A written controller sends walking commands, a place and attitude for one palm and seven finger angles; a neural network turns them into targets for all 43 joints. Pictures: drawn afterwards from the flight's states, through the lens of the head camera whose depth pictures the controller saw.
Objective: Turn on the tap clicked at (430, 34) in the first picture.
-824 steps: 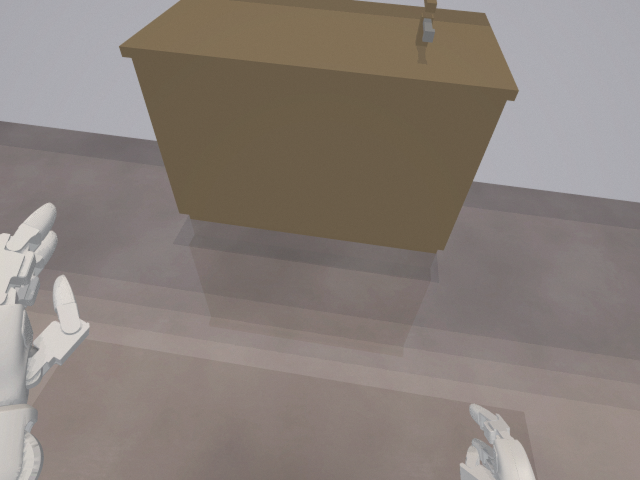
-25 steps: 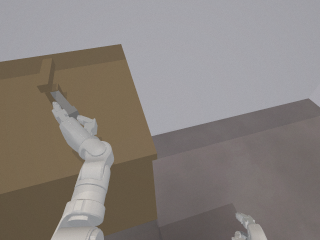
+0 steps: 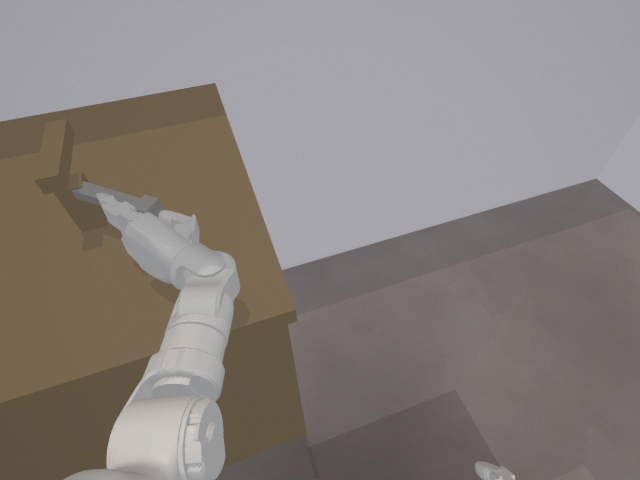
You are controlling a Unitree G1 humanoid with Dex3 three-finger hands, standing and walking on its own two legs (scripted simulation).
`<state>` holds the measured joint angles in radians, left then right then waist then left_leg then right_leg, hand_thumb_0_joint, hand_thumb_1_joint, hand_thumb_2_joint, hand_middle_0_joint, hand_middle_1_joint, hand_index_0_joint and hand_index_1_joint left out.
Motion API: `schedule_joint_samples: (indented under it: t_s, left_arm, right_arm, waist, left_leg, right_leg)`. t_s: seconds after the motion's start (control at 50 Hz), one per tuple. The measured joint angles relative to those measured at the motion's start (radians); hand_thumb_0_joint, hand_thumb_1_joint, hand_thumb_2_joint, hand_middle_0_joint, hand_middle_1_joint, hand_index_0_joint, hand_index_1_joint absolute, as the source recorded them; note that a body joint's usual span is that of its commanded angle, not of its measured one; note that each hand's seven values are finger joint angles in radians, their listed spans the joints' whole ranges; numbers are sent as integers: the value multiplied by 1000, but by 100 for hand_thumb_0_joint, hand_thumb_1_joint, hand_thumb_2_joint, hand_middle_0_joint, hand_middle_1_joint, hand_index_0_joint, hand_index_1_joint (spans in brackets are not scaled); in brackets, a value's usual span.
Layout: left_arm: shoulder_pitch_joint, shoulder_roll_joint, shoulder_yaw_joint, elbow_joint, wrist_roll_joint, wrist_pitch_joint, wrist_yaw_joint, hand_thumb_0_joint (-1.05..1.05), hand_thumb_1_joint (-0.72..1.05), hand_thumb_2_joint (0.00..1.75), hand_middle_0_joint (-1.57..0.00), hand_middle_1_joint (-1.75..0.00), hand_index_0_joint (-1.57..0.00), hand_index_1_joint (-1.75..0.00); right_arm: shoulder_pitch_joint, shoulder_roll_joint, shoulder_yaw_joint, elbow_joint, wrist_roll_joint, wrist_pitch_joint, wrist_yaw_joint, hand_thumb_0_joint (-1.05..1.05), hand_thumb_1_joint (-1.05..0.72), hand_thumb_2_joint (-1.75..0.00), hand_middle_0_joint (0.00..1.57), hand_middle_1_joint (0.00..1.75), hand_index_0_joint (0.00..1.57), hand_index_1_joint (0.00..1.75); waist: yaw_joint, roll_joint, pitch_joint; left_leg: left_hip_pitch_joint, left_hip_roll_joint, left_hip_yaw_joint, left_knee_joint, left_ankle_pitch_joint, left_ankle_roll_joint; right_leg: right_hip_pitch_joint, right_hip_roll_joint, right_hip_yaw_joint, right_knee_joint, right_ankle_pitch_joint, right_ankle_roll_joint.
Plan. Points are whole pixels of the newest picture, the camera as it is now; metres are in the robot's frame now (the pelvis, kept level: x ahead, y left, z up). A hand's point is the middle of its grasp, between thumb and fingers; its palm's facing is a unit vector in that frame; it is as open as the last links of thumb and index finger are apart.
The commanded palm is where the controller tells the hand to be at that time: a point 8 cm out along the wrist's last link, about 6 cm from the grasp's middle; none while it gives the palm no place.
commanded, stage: push the lever round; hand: left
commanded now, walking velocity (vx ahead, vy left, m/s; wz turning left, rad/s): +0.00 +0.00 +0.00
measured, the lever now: (148, 210) +0.44 +0.24 +0.11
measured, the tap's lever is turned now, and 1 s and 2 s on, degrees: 49 52 46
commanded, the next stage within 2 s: lift the hand up off the lever in 0.24 s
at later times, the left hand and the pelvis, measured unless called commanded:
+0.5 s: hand (191, 217) +0.43 +0.19 +0.10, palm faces +0.82 -0.56 -0.11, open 8.9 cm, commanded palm +0.37 +0.22 +0.10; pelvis +0.00 -0.01 +0.00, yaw +0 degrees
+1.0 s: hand (186, 218) +0.43 +0.19 +0.11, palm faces +0.82 -0.57 -0.10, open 8.8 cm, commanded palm +0.37 +0.22 +0.12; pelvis +0.01 +0.00 +0.00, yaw -1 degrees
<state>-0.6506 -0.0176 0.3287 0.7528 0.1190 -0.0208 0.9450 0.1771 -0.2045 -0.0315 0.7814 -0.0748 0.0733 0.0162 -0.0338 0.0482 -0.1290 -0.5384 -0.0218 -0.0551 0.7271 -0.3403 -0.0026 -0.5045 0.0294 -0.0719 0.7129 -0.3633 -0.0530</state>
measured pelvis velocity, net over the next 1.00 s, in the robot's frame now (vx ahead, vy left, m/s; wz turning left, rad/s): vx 0.01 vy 0.00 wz -0.01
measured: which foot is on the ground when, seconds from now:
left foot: down 0.00-1.00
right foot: down 0.00-1.00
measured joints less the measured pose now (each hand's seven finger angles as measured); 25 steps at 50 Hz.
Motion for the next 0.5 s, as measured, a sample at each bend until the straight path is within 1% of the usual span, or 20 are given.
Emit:
schedule_joint_samples:
  t_s: [0.28, 0.4, 0.5]
  left_arm:
    - [-22, 29, 45, 33, 8, -18, -14, 0, 80, 86, -15, -15, -4, -11]
    - [-22, 38, 55, 40, 8, -21, -24, 0, 79, 85, -15, -15, -4, -11]
    - [-5, 39, 57, 15, -3, -13, -38, 1, 78, 85, -15, -15, -5, -11]
  right_arm:
    - [25, -9, -8, -6, 2, 3, 3, 1, -91, -90, 20, 30, 20, 30]
    - [27, -13, -10, -13, 3, 4, 5, 1, -91, -90, 20, 30, 20, 30]
    - [28, -13, -12, -20, 5, 6, 6, 1, -91, -90, 20, 30, 20, 30]
  waist:
    - [-19, -7, -5]
    - [-24, -8, -7]
    - [-24, -7, -5]
  left_leg:
    - [1, 8, -1, -14, 1, -9]
    - [3, 9, 0, -16, 1, -11]
    - [13, 11, 2, -23, 3, -11]
  right_leg:
    - [-4, 7, -1, -6, -2, -9]
    - [-3, 8, 0, -6, -2, -11]
    - [6, 11, 2, -13, 1, -12]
